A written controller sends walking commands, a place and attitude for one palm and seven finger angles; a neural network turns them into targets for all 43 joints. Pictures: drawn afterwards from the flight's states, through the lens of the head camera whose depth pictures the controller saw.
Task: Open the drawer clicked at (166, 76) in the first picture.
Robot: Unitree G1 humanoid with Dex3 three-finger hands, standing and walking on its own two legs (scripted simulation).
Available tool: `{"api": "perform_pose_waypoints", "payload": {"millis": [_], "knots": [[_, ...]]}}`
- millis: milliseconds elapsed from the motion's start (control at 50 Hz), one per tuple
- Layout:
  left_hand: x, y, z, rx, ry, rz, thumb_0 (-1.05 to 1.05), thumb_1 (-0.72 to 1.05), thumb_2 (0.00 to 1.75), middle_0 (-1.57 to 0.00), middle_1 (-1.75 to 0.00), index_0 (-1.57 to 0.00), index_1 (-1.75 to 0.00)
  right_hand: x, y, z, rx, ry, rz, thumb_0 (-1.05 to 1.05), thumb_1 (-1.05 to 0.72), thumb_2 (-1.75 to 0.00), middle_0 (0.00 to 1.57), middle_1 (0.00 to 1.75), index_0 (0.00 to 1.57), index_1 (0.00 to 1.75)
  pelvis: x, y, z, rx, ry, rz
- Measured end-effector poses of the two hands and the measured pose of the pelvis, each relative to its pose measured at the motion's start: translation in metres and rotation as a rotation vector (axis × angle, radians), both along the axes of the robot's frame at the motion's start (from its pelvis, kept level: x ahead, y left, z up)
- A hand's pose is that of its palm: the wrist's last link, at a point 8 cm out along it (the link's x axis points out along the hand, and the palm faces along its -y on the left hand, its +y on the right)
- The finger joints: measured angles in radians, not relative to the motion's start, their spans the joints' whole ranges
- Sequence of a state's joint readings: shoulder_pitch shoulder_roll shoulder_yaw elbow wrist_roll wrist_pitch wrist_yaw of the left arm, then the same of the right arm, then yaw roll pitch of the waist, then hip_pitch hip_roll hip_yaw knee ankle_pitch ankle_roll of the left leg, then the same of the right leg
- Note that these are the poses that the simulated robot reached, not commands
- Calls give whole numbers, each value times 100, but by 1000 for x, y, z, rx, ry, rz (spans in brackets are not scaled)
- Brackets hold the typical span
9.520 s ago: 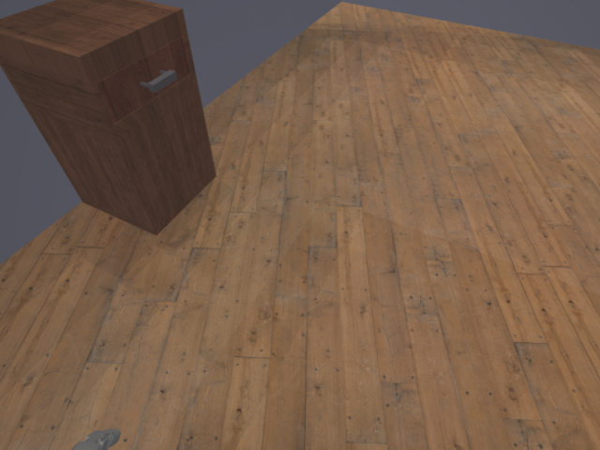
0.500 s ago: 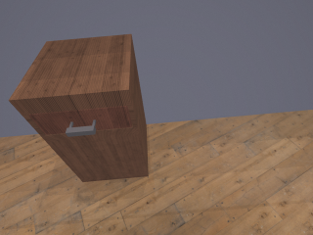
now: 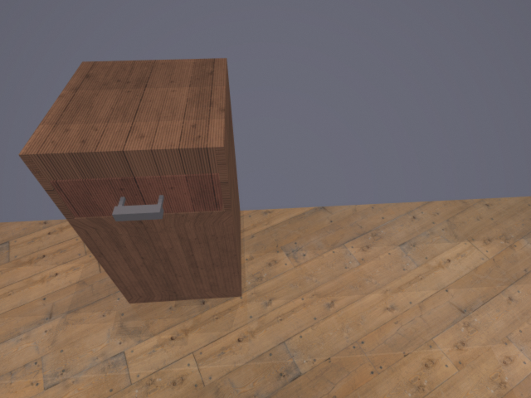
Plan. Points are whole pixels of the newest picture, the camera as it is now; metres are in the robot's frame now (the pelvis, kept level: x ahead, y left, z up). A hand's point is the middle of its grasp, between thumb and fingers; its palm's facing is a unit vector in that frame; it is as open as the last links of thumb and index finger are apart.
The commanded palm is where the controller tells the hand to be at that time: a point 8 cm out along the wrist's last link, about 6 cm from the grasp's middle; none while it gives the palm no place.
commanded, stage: come to a stop and stand still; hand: left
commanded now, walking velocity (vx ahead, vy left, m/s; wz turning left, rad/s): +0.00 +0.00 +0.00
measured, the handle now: (140, 206) +0.57 +0.36 -0.15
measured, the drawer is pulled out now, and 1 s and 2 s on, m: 0.00 0.00 0.00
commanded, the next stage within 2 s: look again from close up in 0.76 s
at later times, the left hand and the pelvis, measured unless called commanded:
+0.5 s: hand out of the picture +0.00 +0.18 -0.18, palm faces +0.04 -0.99 -0.16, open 7.3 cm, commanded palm none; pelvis +0.02 +0.03 +0.00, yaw -1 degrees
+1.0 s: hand out of the picture +0.04 +0.21 -0.18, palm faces +0.00 -0.98 -0.21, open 7.3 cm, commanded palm none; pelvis +0.02 +0.04 -0.01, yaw +0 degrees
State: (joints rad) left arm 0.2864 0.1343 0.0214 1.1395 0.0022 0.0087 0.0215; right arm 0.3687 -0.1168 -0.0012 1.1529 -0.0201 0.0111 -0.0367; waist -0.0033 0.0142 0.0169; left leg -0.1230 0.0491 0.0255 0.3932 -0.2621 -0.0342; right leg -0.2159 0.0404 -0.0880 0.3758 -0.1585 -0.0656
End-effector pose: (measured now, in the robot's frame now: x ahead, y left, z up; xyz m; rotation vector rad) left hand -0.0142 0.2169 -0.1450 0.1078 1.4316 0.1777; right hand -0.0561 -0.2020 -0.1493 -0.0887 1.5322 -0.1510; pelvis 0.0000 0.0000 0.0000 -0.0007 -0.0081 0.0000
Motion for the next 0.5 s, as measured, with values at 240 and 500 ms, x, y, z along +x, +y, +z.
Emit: {"api": "perform_pose_waypoints", "payload": {"millis": [240, 500], "knots": [[-11, 0, -4, -45, 38, 3, 0, 91, 90, -20, -30, -20, -30, 9, 25, 1, 2, -20, -8, 0, -91, -90, 20, 30, 20, 30, 6, 19, 0, 3, 5, -6], [8, 17, -4, -26, 20, -14, 1, 92, 90, -20, -30, -20, -30, 49, 35, -1, -3, -95, 7, 0, -91, -90, 20, 30, 20, 30, 19, 30, 0, 1, 5, -10]]}}
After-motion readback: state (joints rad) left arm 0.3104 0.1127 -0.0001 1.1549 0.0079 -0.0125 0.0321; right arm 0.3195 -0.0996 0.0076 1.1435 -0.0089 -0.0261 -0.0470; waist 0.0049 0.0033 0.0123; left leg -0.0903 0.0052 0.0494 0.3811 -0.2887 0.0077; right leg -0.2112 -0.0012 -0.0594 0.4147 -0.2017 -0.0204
